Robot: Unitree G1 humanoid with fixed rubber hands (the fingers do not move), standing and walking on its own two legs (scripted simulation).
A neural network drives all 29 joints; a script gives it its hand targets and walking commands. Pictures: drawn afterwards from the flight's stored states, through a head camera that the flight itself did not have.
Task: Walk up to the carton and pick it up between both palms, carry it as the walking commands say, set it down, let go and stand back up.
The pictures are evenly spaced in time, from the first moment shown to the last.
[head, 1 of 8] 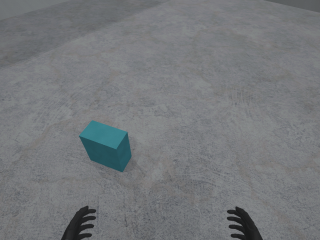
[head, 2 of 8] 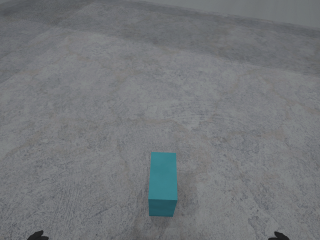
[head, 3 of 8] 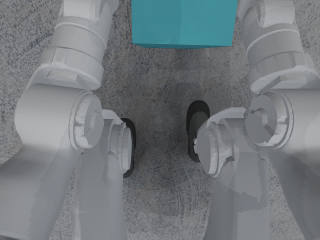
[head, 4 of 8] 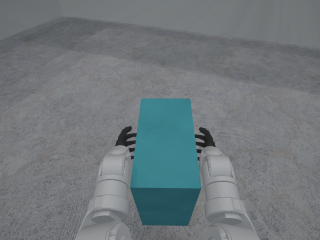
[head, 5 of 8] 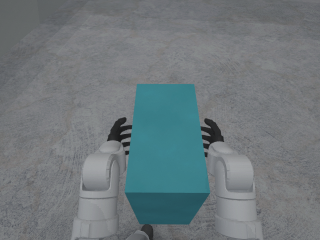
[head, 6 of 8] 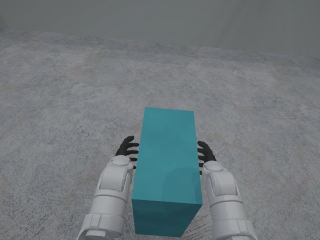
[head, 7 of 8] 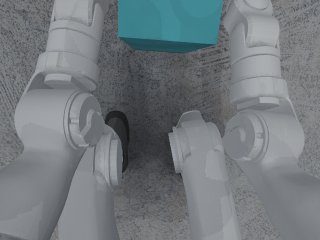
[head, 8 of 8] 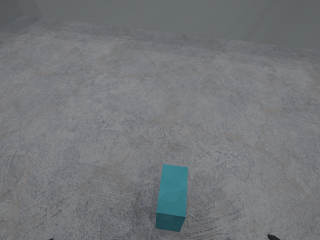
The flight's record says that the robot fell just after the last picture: no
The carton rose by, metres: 0.65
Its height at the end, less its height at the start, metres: +0.00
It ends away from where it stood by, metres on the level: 1.61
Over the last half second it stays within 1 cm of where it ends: yes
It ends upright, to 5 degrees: yes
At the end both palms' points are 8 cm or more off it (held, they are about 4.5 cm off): yes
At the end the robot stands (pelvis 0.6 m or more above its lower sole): yes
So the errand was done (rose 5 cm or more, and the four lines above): yes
